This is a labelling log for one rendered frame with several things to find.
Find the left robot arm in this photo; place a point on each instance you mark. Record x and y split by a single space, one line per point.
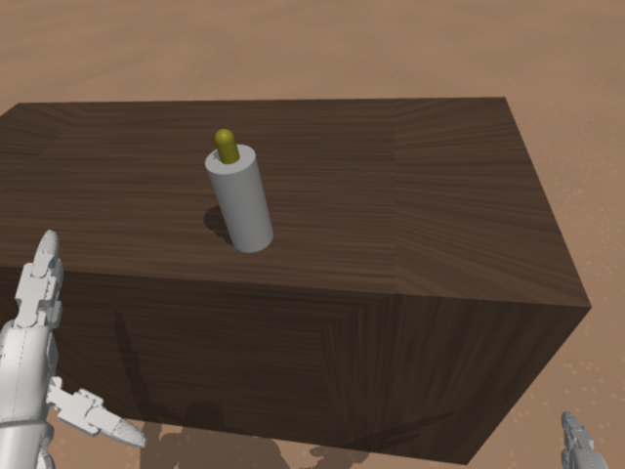
23 445

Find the left robot hand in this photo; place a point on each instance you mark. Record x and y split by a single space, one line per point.
29 357

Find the right robot hand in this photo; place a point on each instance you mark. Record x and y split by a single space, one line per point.
579 452

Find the bottle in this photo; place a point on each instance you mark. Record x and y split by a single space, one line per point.
234 173

